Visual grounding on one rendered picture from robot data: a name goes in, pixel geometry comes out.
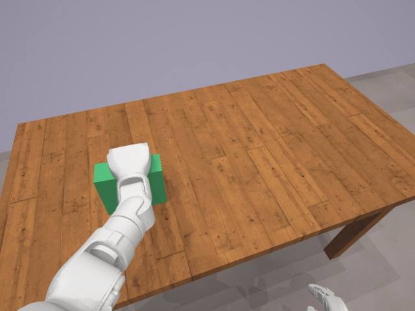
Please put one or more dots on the robot left upper arm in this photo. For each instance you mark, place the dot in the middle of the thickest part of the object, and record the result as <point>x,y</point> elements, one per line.
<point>89,284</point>

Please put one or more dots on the table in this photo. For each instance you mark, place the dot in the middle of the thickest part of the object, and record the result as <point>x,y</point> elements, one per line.
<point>249,167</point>

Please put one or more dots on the sponge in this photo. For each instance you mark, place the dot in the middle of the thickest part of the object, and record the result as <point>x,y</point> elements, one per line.
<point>106,184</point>

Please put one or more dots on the robot left forearm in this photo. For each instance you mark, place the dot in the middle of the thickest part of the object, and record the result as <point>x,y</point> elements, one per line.
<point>117,239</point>

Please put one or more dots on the robot left hand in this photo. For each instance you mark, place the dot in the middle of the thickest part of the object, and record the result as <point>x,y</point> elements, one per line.
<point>134,158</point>

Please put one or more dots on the robot right hand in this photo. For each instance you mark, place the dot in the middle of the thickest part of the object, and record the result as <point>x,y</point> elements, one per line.
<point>326,297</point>

